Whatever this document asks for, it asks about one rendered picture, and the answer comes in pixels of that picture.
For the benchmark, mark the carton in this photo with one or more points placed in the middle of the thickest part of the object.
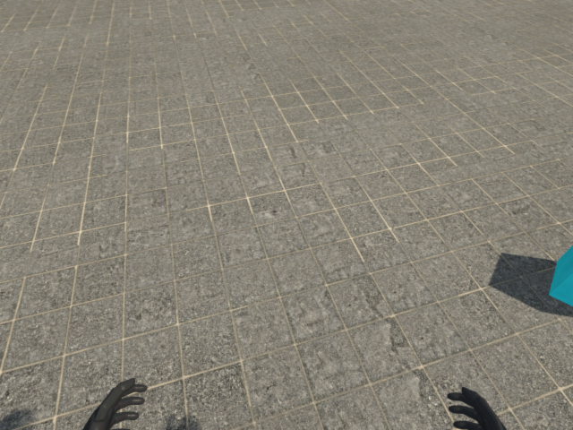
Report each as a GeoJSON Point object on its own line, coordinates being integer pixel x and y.
{"type": "Point", "coordinates": [562, 282]}

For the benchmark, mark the robot left hand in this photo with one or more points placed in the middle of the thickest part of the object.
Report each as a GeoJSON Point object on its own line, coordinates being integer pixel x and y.
{"type": "Point", "coordinates": [105, 416]}

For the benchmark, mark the robot right hand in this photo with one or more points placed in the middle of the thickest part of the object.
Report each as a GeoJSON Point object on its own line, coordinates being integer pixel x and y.
{"type": "Point", "coordinates": [481, 411]}

